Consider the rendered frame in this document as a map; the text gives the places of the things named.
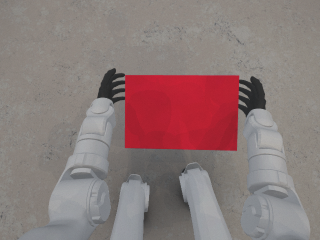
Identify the robot left thigh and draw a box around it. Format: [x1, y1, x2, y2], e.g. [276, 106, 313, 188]
[110, 179, 150, 240]

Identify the right robot shin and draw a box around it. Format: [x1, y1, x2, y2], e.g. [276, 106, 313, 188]
[183, 162, 211, 183]

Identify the left robot upper arm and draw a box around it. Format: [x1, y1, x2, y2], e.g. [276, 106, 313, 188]
[18, 178, 111, 240]

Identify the carton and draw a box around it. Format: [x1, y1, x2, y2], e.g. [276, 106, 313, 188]
[125, 75, 239, 151]

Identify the left robot forearm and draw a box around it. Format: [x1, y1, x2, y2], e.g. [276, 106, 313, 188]
[48, 97, 116, 220]

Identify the right robot upper arm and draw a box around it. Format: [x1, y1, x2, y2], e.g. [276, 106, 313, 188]
[240, 193, 310, 240]

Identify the right robot hand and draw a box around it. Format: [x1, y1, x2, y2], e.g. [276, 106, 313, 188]
[238, 76, 266, 117]

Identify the left robot hand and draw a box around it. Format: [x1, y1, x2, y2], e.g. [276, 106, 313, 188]
[97, 68, 125, 104]

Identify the right robot forearm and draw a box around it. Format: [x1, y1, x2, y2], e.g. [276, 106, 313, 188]
[242, 108, 310, 239]

